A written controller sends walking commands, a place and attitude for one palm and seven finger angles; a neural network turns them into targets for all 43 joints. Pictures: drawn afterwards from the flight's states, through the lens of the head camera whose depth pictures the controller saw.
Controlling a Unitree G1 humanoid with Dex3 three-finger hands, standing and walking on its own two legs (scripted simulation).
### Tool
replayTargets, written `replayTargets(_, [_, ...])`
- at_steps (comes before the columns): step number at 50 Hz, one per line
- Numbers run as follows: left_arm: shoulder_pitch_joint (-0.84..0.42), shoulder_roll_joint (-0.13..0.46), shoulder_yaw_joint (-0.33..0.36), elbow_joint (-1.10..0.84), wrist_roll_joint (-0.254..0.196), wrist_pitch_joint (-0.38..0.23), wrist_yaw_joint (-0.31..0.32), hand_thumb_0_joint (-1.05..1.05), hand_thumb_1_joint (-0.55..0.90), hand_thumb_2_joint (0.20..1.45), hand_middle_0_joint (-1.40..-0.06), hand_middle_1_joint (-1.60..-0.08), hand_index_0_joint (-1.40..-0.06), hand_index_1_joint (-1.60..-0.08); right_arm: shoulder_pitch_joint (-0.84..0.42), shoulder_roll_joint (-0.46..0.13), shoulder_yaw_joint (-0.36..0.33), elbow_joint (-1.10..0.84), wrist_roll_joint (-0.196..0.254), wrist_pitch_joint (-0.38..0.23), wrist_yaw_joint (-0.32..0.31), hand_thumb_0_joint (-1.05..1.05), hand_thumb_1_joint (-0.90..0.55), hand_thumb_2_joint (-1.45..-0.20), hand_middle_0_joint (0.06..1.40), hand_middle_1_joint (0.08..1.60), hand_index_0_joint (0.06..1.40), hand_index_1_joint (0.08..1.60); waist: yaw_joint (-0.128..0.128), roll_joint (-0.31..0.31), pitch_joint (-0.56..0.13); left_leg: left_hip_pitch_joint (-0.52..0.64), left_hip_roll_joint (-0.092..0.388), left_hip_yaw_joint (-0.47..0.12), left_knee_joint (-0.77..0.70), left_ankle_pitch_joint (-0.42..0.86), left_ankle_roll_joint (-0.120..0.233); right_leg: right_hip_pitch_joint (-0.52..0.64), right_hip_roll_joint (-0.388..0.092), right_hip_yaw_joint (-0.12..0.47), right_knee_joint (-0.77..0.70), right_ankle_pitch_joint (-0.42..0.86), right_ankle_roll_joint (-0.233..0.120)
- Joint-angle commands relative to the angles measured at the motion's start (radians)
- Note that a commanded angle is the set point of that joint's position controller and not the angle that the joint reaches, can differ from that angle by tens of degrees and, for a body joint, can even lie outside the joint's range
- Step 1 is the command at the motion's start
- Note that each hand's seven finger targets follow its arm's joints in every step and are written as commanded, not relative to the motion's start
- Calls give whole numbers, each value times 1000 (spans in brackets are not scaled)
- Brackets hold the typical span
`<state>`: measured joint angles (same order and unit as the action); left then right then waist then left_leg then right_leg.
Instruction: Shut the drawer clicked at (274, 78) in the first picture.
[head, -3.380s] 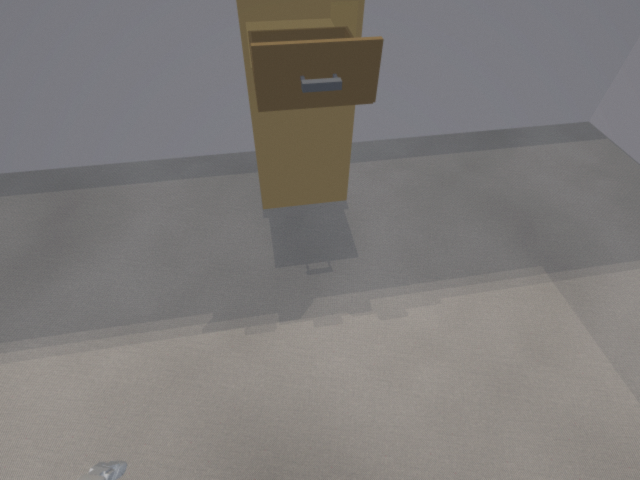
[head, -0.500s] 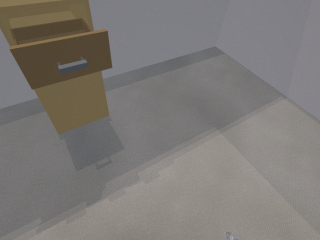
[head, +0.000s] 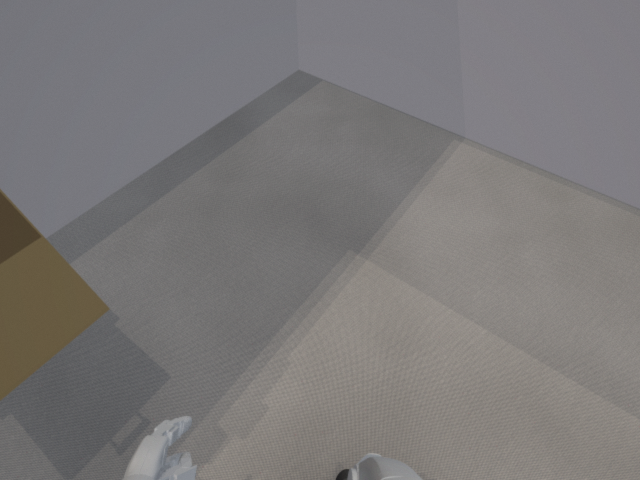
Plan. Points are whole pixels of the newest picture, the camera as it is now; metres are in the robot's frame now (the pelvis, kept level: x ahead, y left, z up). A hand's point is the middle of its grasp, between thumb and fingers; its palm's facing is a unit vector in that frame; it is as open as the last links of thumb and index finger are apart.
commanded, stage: walk to a spot facing it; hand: left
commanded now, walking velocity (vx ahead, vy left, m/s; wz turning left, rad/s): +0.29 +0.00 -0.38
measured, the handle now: out of the picture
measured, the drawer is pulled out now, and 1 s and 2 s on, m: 0.30 0.30 0.30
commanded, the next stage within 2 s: turn to face it in 0.16 s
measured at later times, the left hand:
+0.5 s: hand (151, 460) +0.18 +0.24 -0.16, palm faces +0.00 -0.99 -0.17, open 7.3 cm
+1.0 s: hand (172, 364) +0.30 +0.23 -0.11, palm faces +0.18 -0.94 -0.28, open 7.3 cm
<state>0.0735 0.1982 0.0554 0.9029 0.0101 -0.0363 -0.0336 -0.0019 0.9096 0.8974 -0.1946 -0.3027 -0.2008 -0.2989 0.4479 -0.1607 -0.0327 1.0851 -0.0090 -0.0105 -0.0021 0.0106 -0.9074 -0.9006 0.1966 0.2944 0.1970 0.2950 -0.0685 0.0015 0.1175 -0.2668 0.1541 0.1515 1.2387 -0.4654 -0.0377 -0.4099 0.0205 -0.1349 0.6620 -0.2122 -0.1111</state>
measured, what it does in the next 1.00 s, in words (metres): walks ahead: left foot, then right foot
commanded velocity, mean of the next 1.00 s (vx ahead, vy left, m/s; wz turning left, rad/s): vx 0.05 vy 0.00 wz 0.36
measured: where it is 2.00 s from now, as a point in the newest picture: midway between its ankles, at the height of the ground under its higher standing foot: outside the picture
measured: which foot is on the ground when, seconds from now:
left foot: up 0.00-0.36, down 0.38-0.94, up 0.96-1.00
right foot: down 0.00-0.40, up 0.42-0.92, down 0.94-1.00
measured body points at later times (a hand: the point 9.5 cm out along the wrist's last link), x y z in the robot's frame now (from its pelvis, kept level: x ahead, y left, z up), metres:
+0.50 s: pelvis +0.16 +0.06 +0.02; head +0.17 +0.09 +0.47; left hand +0.18 +0.30 -0.15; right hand +0.25 -0.18 -0.10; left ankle +0.20 +0.14 -0.71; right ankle +0.10 -0.06 -0.67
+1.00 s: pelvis +0.18 +0.01 +0.02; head +0.22 -0.01 +0.47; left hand +0.29 +0.28 -0.09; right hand +0.23 -0.24 -0.14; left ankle +0.19 +0.13 -0.68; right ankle +0.19 -0.09 -0.72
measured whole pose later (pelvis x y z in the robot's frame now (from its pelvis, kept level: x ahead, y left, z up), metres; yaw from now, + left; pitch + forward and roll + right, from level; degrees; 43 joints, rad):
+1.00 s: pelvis +0.18 +0.01 +0.02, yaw +11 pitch +1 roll +0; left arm 0.10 0.18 0.05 0.88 0.01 0.01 0.03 0.00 0.91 0.90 -0.20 -0.30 -0.20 -0.30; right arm 0.29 -0.23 -0.09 0.98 -0.02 0.06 0.00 0.01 -0.91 -0.90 0.20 0.29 0.20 0.30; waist -0.07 0.06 0.05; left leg -0.44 -0.07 -0.09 0.81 -0.43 -0.02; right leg -0.24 0.00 -0.04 0.53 -0.30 -0.02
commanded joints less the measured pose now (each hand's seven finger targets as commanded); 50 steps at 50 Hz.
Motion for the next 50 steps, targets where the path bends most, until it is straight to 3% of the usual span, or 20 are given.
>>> replayTargets(1, [142,169,39,-10,2,-13,39,0,900,900,-200,-300,-200,-300,-81,-111,-30,-133,-17,-29,-9,0,-900,-900,200,300,200,300,56,-20,-110,-277,45,-125,46,132,-10,161,-303,382,-424,88,-102])
replayTargets(4, [140,150,37,2,11,-23,36,0,900,900,-200,-300,-200,-300,-44,-83,-27,-120,-20,-10,-6,0,-900,-900,200,300,200,300,22,-67,-125,-224,24,-98,-104,169,-30,83,-231,285,-418,149,-81])
replayTargets(10, [219,151,44,20,12,-21,28,0,900,900,-200,-300,-200,-300,-238,-86,-31,-202,-19,-18,9,0,-900,-900,200,300,200,300,80,-127,-92,-259,-17,-95,-351,222,-34,128,-209,340,-429,27,-82])
replayTargets(14, [247,161,45,24,11,-16,32,0,900,900,-200,-300,-200,-300,-306,-84,-22,-224,-10,-32,6,0,-900,-900,200,300,200,300,100,-132,-116,-176,-75,-79,-523,176,-20,220,-222,364,-366,205,-76])
replayTargets(17, [260,119,26,63,2,-11,46,0,900,900,-200,-300,-200,-300,-234,-79,-8,-164,-8,-45,-3,0,-900,-900,200,300,200,300,70,-109,-155,28,-104,-61,-758,305,-3,255,-174,282,-256,320,-13])
replayTargets(18, [278,91,16,74,-1,-11,49,0,900,900,-200,-300,-200,-300,-174,-113,-8,-132,-10,-53,-8,0,-900,-900,200,300,200,300,52,-33,-191,173,-60,-108,-829,438,19,213,-134,241,-146,309,24])
replayTargets(19, [318,57,5,79,-4,-10,48,0,900,900,-200,-300,-200,-300,-102,-189,-21,-115,-18,-57,-11,0,-900,-900,200,300,200,300,36,132,-255,350,114,-297,-809,698,106,52,-57,154,24,71,77])
replayTargets(20, [341,33,-8,85,-3,-11,51,0,900,900,-200,-300,-200,-300,-88,-236,-26,-108,-14,-41,-11,0,-900,-900,200,300,200,300,45,251,-239,366,267,-427,-867,866,208,-49,-17,75,200,-370,118])
replayTargets(21, [308,56,-10,95,3,-2,63,0,900,900,-200,-300,-200,-300,-101,-211,-15,-100,-11,-34,-23,0,-900,-900,200,300,200,300,39,290,-216,285,254,-464,-901,859,235,-51,-41,128,286,-422,131])
replayTargets(23, [236,65,-5,103,7,7,58,0,900,900,-200,-300,-200,-300,-169,-164,0,-104,-12,-27,-28,0,-900,-900,200,300,200,300,59,151,-107,159,185,-412,-909,862,235,-64,-82,140,331,-343,141])
replayTargets(26, [228,59,3,102,4,29,51,0,900,900,-200,-300,-200,-300,-214,-174,-10,-117,-4,-21,-26,0,-900,-900,200,300,200,300,84,129,-118,95,106,-336,-934,768,206,-25,-87,120,331,-231,164])
replayTargets(29, [210,57,17,79,8,50,55,0,900,900,-200,-300,-200,-300,-197,-177,-33,-127,-6,-9,-24,0,-900,-900,200,300,200,300,75,123,-143,81,81,-351,-954,610,203,-45,-84,117,354,-184,179])
replayTargets(32, [158,57,27,42,8,56,56,0,900,900,-200,-300,-200,-300,-178,-193,-46,-135,-9,1,-21,0,-900,-900,200,300,200,300,61,129,-149,93,73,-400,-950,553,209,-75,-81,124,329,-176,188])
replayTargets(37, [60,52,32,-22,2,55,58,0,900,900,-200,-300,-200,-300,-130,-214,-68,-142,-16,12,-22,0,-900,-900,200,300,200,300,28,135,-174,141,71,-485,-899,632,226,-74,-57,132,222,-223,189])
replayTargets(43, [89,70,32,-52,-11,49,66,0,900,900,-200,-300,-200,-300,-159,-232,-84,-173,-16,25,-18,0,-900,-900,200,300,200,300,52,161,-211,79,28,-551,-829,704,204,105,-7,138,-23,-168,167])
replayTargets(45, [148,102,38,-47,-12,39,73,0,900,900,-200,-300,-200,-300,-177,-216,-85,-192,-5,28,-12,0,-900,-900,200,300,200,300,88,105,-232,-46,-28,-534,-761,575,139,315,-44,155,-281,5,158])
replayTargets(46, [175,178,51,-48,0,28,80,0,900,900,-200,-300,-200,-300,-165,-166,-80,-203,7,26,-4,0,-900,-900,200,300,200,300,95,-82,-250,-235,-110,-420,-617,326,67,505,-233,317,-381,60,110])
replayTargets(47, [165,246,58,-62,10,28,80,0,900,900,-200,-300,-200,-300,-165,-128,-74,-232,2,25,-4,0,-900,-900,200,300,200,300,95,-292,-208,-383,-235,-201,-400,-104,-9,490,-497,492,-383,211,-8])
replayTargets(48, [153,226,54,-75,3,30,80,0,900,900,-200,-300,-200,-300,-187,-177,-87,-225,-14,39,-5,0,-900,-900,200,300,200,300,97,-239,-179,-335,-178,-234,-215,-120,-2,331,-504,446,-381,216,-50])
replayTargets(50, [48,166,35,-98,3,32,76,0,900,900,-200,-300,-200,-300,-190,-160,-87,-194,-15,63,10,0,-900,-900,200,300,200,300,39,-140,-70,-324,-135,-207,-30,10,-16,196,-386,296,-377,176,-31])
